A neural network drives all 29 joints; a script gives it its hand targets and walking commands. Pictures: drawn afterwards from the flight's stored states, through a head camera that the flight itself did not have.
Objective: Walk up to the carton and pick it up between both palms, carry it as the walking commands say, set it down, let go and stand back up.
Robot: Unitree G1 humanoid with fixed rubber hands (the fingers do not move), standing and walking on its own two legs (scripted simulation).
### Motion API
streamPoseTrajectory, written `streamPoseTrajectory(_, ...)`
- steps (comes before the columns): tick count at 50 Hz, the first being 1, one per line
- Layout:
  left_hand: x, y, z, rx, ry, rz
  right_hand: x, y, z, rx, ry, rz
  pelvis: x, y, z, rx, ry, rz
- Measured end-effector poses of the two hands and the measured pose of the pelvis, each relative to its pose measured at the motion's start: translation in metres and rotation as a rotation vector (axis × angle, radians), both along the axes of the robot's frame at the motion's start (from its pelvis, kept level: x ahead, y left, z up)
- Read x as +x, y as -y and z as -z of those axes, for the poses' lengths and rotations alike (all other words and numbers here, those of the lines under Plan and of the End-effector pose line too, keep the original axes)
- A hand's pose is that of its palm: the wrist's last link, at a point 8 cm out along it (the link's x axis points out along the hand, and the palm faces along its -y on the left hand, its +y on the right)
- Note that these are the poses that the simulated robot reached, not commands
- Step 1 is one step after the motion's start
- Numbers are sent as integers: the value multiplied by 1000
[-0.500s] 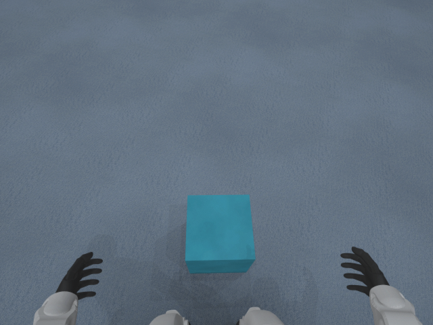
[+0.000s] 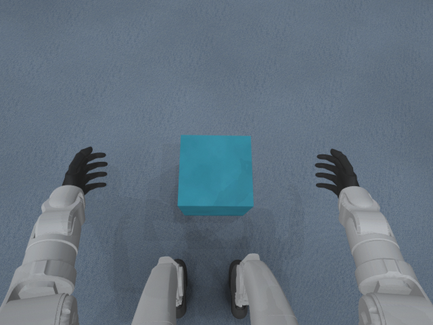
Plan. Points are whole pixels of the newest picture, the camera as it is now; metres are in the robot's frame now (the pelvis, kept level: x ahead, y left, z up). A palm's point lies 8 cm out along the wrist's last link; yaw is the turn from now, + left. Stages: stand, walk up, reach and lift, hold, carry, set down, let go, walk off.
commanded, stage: reach and lift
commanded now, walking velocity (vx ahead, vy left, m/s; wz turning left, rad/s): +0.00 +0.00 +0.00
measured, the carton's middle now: (214, 179) +0.50 -0.02 -0.56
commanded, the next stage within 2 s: none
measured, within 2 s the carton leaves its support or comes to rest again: neither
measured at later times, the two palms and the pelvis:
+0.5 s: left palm (118, 134) +0.50 +0.20 -0.14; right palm (310, 135) +0.49 -0.23 -0.13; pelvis -0.01 +0.01 -0.04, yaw +0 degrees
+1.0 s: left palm (132, 149) +0.50 +0.21 -0.25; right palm (293, 149) +0.49 -0.23 -0.24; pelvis -0.03 +0.01 -0.14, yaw +0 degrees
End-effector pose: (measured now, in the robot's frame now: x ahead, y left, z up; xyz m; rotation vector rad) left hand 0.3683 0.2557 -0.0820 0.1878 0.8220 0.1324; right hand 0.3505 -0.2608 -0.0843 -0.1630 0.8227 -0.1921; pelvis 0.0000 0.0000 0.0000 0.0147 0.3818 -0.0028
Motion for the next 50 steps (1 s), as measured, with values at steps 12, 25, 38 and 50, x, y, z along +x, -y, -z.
streamPoseTrajectory(12, 70, 25, 25, -58, 80, 7, 67, -12, 22, 56, 88, 25, -15, -3, 22, -6, -159, -2)
streamPoseTrajectory(25, 132, 51, 55, -114, 169, -11, 135, -32, 49, 104, 189, 0, -11, -11, 44, -5, -362, 0)
streamPoseTrajectory(38, 130, 50, 88, -114, 180, -12, 134, -28, 78, 114, 191, 12, -11, -11, 57, -10, -451, -5)
streamPoseTrajectory(50, 136, 51, 165, -105, 173, -31, 142, -34, 159, 126, 187, 26, -26, -9, 136, -5, -476, -5)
